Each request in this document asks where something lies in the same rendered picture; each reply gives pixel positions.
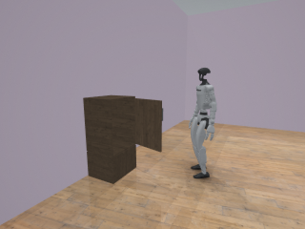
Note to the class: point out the robot left forearm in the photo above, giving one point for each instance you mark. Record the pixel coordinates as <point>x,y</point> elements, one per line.
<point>212,113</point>

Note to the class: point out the robot torso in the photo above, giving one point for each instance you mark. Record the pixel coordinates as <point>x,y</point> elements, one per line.
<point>203,102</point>

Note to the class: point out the robot right forearm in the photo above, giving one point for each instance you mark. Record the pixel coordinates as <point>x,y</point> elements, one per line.
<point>196,111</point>

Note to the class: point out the left robot hand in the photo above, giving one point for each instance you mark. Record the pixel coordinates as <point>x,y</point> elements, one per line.
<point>209,130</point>

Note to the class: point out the cupboard door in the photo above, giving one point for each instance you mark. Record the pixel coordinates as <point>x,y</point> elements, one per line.
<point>148,123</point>

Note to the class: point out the right robot hand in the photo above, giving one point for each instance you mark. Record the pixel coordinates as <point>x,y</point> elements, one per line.
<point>190,123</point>

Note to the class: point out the left robot shin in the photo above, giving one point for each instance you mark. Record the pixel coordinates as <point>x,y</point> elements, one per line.
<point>202,159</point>

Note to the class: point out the left robot upper arm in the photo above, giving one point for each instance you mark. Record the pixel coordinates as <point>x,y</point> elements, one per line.
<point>210,90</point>

